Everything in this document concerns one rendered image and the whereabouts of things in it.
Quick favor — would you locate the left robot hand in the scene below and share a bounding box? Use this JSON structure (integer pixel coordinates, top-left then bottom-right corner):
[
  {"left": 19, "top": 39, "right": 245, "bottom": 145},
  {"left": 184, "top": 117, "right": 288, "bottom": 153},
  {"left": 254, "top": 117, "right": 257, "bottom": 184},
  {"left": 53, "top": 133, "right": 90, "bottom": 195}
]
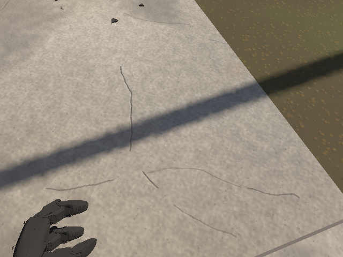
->
[{"left": 12, "top": 199, "right": 97, "bottom": 257}]

